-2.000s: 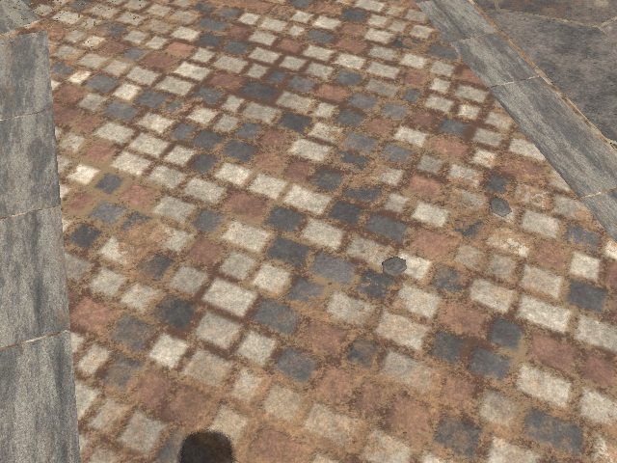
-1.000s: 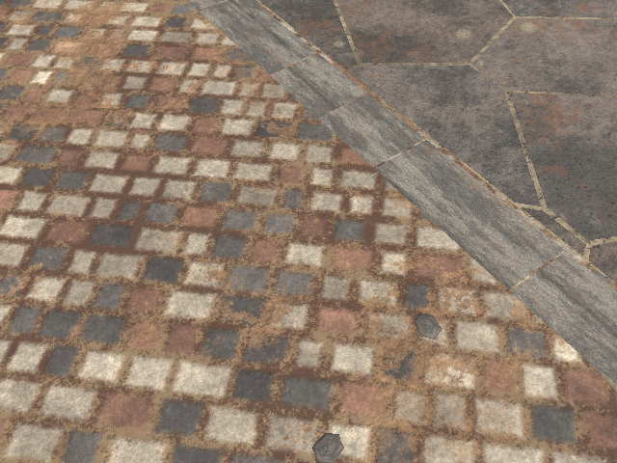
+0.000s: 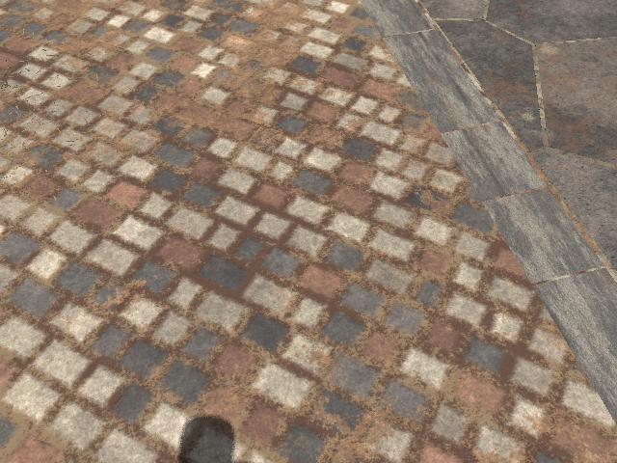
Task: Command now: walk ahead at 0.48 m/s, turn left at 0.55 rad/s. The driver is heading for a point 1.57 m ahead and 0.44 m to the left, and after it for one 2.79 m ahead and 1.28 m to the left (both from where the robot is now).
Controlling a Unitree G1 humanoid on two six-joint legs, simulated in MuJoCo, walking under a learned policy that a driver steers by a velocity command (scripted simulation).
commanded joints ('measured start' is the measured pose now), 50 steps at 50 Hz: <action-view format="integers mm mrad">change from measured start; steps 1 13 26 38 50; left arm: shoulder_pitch -29 -356 -44 -6 120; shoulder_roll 119 112 268 143 119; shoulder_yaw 25 19 55 23 -5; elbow -109 -258 -265 -171 -135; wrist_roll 17 29 32 10 -18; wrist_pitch -20 48 19 -28 15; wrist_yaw -1 -25 12 -11 -9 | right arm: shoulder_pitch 110 335 401 43 356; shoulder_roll -125 -152 -148 -64 -224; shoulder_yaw -31 -29 -14 14 -17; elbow -9 -3 -76 -188 -98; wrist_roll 18 20 15 -12 -64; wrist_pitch -10 -36 -36 15 -37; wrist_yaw -21 -24 -34 41 -5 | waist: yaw -18 -100 -3 -20 -177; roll -20 55 -149 -77 120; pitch -53 -28 -317 -34 -365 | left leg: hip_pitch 264 354 -232 -292 671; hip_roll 307 213 35 152 362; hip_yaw -465 -421 -243 -150 -392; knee -381 -384 697 380 -136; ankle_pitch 116 286 -291 94 -51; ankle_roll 158 90 -48 -106 109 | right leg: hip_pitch -335 -470 476 167 -90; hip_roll -60 -23 -374 -167 -78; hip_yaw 90 68 788 23 -143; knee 9 -441 -933 -1080 -219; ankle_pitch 84 350 -67 502 424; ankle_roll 2 84 -187 -131 -42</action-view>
